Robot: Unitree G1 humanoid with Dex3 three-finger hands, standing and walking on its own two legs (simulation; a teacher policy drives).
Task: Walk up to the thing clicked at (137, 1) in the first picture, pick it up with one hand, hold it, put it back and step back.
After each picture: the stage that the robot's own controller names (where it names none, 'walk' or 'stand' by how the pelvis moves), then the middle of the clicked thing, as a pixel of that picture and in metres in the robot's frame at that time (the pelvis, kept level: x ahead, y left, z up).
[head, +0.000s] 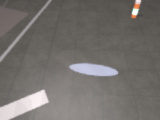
stand; (135, 9) +2.04 -0.68 -0.66
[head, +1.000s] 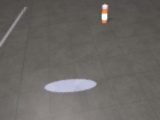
walk; (104, 14) +1.99 -0.13 -0.63
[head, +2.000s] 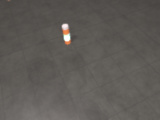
walk; (66, 34) +1.42 +0.30 -0.65
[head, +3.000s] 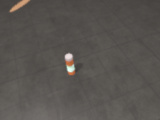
walk; (70, 64) +0.96 +0.24 -0.65
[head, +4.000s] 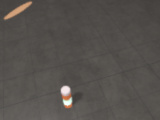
walk; (67, 97) +0.60 +0.20 -0.64
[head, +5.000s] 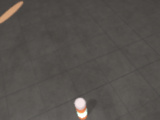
walk; (81, 109) +0.44 +0.11 -0.59
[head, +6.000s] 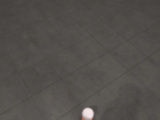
stand; (87, 118) +0.38 -0.02 -0.62
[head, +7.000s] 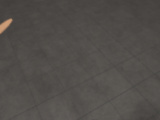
stand; out of the picture +0.36 +0.01 -0.65
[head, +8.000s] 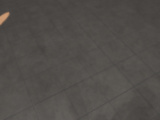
stand; out of the picture +0.30 +0.01 -0.64
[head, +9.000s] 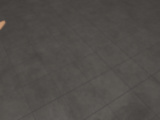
walk; out of the picture +0.31 +0.00 -0.66
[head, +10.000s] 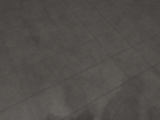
stand; out of the picture +0.28 +0.01 -0.62
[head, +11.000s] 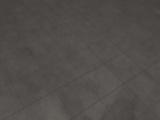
stand; out of the picture +0.31 +0.01 -0.62
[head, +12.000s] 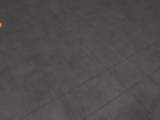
stand; out of the picture +0.29 +0.05 -0.66
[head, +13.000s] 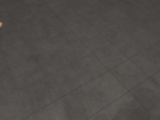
stand; out of the picture +0.27 +0.04 -0.66
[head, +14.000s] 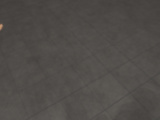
stand; out of the picture +0.26 +0.04 -0.66
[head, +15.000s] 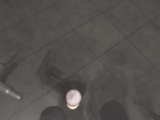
go down; (73, 100) +0.33 +0.03 -0.42
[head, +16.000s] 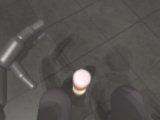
go down; (80, 84) +0.37 +0.02 -0.29
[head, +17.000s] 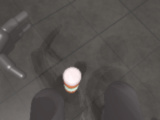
go down; (71, 81) +0.37 +0.03 -0.28
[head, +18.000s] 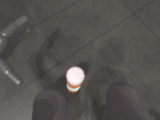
go down; (74, 81) +0.37 +0.03 -0.29
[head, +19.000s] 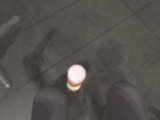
go down; (74, 80) +0.38 +0.02 -0.27
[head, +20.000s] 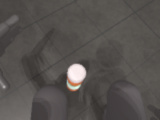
go down; (74, 79) +0.38 +0.02 -0.26
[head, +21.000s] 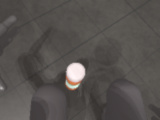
go down; (73, 78) +0.38 +0.02 -0.26
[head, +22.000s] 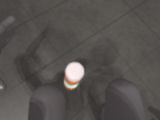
go down; (72, 78) +0.38 +0.02 -0.25
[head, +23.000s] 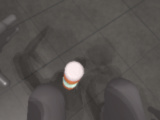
close in; (71, 77) +0.38 +0.02 -0.25
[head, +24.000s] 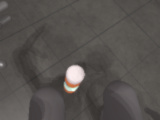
close in; (72, 81) +0.38 +0.02 -0.26
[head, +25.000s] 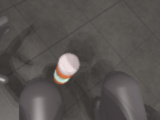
go down; (64, 71) +0.38 +0.04 -0.20
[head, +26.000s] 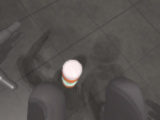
go down; (70, 76) +0.38 +0.03 -0.24
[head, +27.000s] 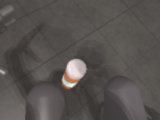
go down; (71, 76) +0.38 +0.03 -0.22
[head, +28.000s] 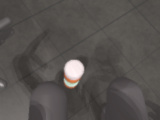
close in; (72, 76) +0.38 +0.03 -0.24
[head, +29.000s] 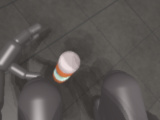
go down; (64, 69) +0.38 +0.04 -0.20
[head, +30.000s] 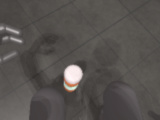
hold; (71, 80) +0.38 +0.03 -0.28
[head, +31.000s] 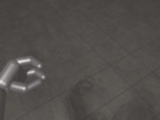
hold; out of the picture +0.28 +0.03 -0.59
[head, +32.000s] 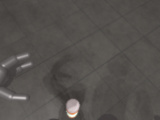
go down; (72, 109) +0.33 +0.03 -0.50
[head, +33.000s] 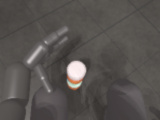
go down; (75, 77) +0.39 +0.02 -0.24
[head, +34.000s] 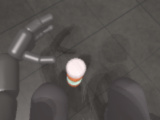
go down; (74, 74) +0.39 +0.03 -0.24
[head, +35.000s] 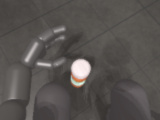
go down; (79, 75) +0.39 +0.02 -0.24
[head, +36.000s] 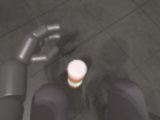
go down; (75, 76) +0.39 +0.02 -0.24
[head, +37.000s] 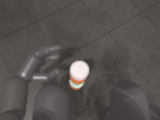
rise; (77, 77) +0.39 +0.02 -0.24
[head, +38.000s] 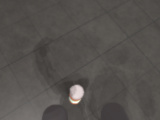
hold; (75, 95) +0.35 +0.02 -0.45
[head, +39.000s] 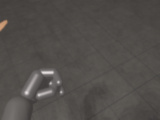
hold; out of the picture +0.28 +0.03 -0.61
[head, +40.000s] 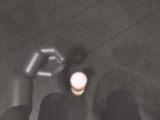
lower; (78, 85) +0.37 +0.02 -0.34
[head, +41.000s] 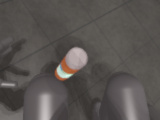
rise; (68, 66) +0.40 +0.04 -0.19
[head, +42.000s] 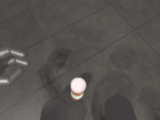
lower; (77, 90) +0.37 +0.03 -0.38
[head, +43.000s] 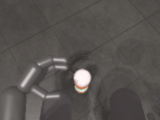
withdraw; (81, 83) +0.37 +0.02 -0.32
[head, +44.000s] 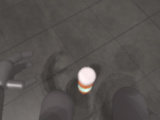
withdraw; (85, 82) +0.38 +0.00 -0.28
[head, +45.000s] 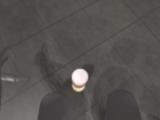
withdraw; (79, 82) +0.38 +0.02 -0.34
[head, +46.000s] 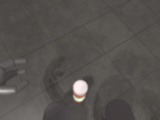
withdraw; (79, 92) +0.38 +0.02 -0.40
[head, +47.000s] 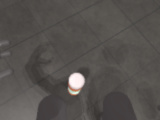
lower; (75, 85) +0.37 +0.02 -0.36
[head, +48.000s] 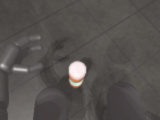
withdraw; (76, 76) +0.40 +0.02 -0.29
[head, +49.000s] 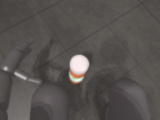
rise; (77, 71) +0.40 +0.02 -0.24
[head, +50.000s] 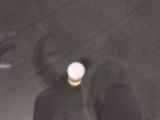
withdraw; (75, 76) +0.39 +0.02 -0.32
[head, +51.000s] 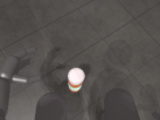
withdraw; (75, 81) +0.39 +0.02 -0.33
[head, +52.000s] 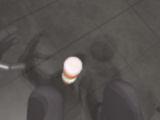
rise; (70, 72) +0.40 +0.02 -0.27
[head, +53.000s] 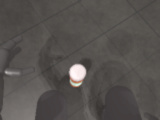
stand; (76, 77) +0.39 +0.02 -0.34
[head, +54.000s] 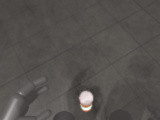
rise; (86, 102) +0.35 +0.02 -0.46
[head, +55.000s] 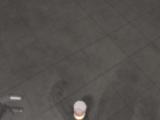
hold; (79, 111) +0.34 +0.02 -0.52
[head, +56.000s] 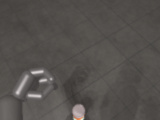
crouch; (78, 114) +0.33 +0.03 -0.54
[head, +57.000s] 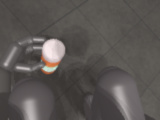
rise; (50, 59) +0.42 +0.06 -0.19
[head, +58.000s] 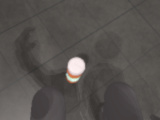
lower; (74, 72) +0.40 +0.02 -0.30
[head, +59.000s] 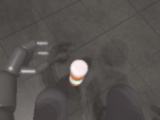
stand; (77, 74) +0.41 +0.02 -0.30
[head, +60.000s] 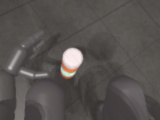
rise; (69, 65) +0.41 +0.03 -0.23
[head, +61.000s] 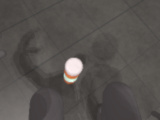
stand; (71, 72) +0.41 +0.02 -0.30
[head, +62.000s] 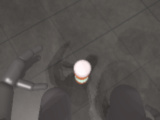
withdraw; (81, 73) +0.40 +0.02 -0.33
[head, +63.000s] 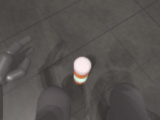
walk; (81, 72) +0.42 +0.02 -0.29
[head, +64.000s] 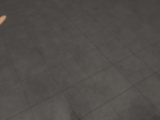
stand; out of the picture +0.32 +0.01 -0.59
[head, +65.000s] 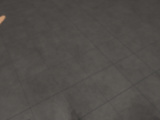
stand; out of the picture +0.32 +0.01 -0.59
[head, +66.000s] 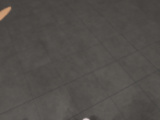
stand; out of the picture +0.33 +0.01 -0.61
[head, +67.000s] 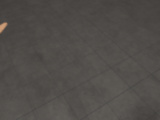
stand; out of the picture +0.34 +0.03 -0.65
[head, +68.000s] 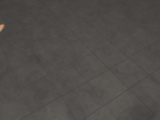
stand; out of the picture +0.32 +0.03 -0.66
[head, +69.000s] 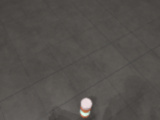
walk; (85, 108) +0.41 -0.01 -0.62
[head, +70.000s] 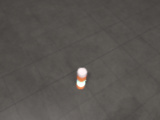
walk; (81, 79) +0.66 +0.03 -0.64
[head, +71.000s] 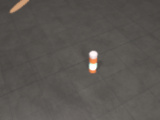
stand; (93, 62) +0.97 +0.02 -0.63
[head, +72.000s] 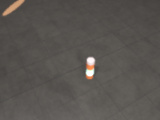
stand; (90, 68) +0.92 -0.01 -0.65
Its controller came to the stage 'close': no
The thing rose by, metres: 0.00
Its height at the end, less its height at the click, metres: +0.00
